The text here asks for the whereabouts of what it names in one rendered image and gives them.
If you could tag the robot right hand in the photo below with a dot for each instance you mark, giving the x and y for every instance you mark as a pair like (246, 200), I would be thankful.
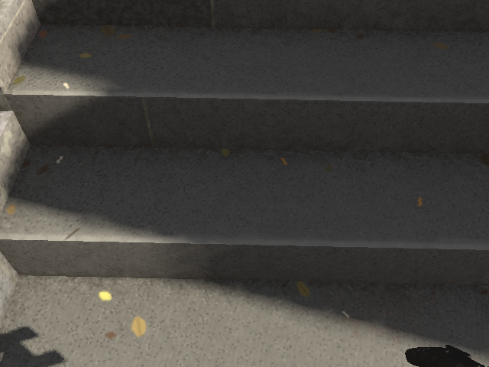
(440, 357)

